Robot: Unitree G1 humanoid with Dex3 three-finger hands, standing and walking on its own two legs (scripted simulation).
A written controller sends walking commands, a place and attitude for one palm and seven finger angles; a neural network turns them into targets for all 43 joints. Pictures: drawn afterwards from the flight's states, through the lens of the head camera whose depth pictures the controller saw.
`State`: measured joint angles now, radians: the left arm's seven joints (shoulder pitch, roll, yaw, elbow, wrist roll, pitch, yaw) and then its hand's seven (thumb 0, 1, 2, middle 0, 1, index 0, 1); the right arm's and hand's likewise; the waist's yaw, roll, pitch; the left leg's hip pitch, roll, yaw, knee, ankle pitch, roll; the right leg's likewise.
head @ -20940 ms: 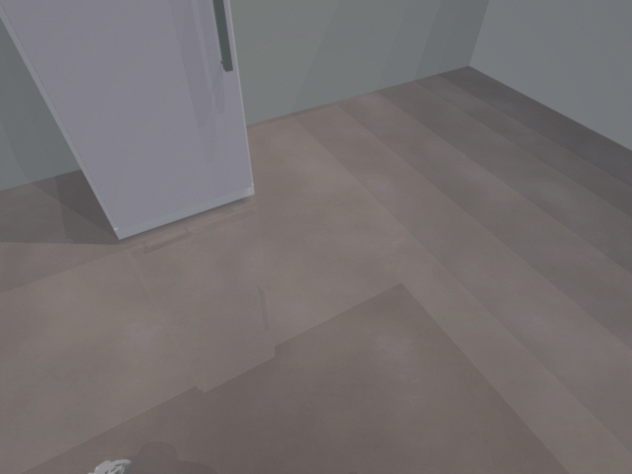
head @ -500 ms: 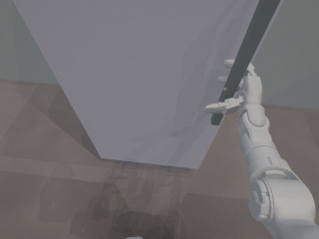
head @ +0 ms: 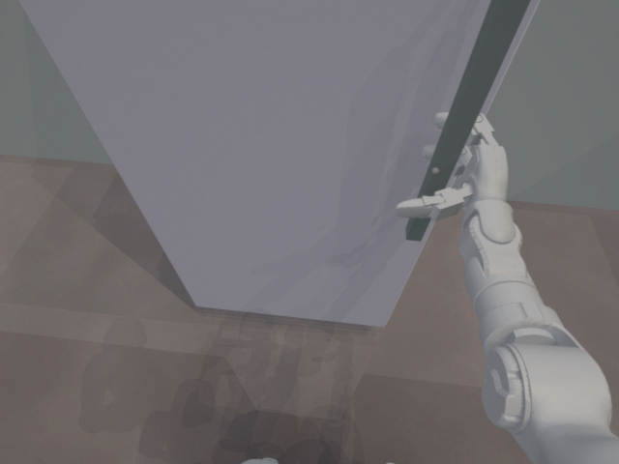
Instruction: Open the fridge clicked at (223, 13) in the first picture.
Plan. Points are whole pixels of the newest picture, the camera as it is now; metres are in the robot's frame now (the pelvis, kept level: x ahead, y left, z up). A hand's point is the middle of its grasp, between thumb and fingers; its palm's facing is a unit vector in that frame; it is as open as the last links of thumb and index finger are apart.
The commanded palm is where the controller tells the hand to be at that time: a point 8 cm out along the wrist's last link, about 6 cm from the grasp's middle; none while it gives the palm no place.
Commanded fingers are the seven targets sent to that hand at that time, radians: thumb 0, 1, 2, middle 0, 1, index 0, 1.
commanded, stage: slide the fingers in behind the handle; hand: right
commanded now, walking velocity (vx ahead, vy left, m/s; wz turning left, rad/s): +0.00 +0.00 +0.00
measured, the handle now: (452, 123) +0.53 -0.08 +0.15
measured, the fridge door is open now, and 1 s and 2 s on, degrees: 0 0 1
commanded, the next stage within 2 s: grip the handle and tug to test in 0.06 s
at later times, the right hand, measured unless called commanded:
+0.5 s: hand (430, 172) +0.48 -0.06 +0.12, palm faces -0.06 +1.00 -0.01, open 11.3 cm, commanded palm +0.46 -0.12 +0.11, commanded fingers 0.00 -0.34 -0.66 0.39 1.32 0.39 1.32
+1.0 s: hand (429, 170) +0.48 -0.06 +0.11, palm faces -0.06 +1.00 +0.00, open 5.7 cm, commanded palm +0.46 -0.12 +0.11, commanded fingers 0.00 -0.90 -0.90 0.45 1.40 0.45 1.40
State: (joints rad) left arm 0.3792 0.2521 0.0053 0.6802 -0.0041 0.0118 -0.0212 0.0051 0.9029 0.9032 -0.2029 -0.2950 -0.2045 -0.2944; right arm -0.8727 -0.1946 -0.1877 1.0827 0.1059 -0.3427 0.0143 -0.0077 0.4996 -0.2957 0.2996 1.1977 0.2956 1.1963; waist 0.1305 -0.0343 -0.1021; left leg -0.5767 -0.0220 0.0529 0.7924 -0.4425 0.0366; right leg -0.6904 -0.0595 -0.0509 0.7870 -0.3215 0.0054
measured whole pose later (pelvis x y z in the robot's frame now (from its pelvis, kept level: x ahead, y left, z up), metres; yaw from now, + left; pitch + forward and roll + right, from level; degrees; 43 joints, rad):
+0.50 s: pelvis +0.00 +0.00 +0.00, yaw +0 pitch +13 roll +0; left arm 0.38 0.25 0.01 0.69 0.00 0.01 -0.02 0.01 0.90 0.90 -0.20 -0.30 -0.20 -0.29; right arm -0.89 -0.19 -0.16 1.10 0.10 -0.35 -0.01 0.00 0.09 -0.47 0.34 1.26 0.33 1.26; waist 0.13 -0.04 -0.10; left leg -0.58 -0.02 0.06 0.80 -0.44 0.04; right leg -0.69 -0.06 -0.04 0.79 -0.32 0.01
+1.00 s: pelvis +0.01 +0.01 +0.00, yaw +0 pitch +13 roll +0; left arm 0.39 0.25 0.01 0.68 -0.01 0.02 -0.02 0.01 0.90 0.90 -0.20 -0.29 -0.20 -0.29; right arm -0.85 -0.19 -0.18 1.06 0.11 -0.34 0.01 0.01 -0.68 -0.79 0.41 1.39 0.41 1.39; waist 0.13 -0.04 -0.10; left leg -0.56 -0.03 0.05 0.78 -0.45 0.05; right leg -0.68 -0.06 -0.05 0.77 -0.32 0.01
